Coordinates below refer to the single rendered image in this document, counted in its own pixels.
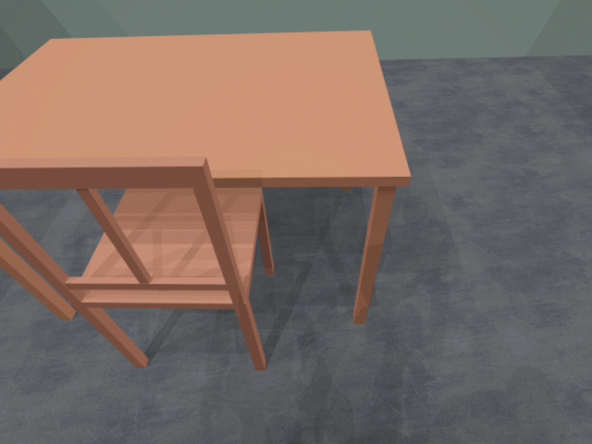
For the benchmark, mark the chair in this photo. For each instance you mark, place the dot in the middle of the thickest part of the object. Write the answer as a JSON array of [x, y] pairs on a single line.
[[174, 242]]

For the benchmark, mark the table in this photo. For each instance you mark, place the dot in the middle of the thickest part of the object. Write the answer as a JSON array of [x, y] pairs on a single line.
[[287, 109]]

